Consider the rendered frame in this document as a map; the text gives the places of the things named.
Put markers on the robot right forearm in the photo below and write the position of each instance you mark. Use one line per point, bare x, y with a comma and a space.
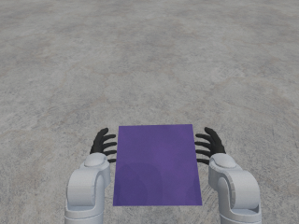
239, 194

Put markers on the carton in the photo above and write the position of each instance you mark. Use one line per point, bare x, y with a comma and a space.
156, 165

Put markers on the robot left forearm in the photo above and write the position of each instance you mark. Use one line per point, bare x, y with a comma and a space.
85, 191

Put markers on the robot left hand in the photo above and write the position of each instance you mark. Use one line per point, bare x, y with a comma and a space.
98, 146

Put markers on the robot right hand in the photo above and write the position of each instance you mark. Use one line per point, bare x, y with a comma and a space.
215, 145

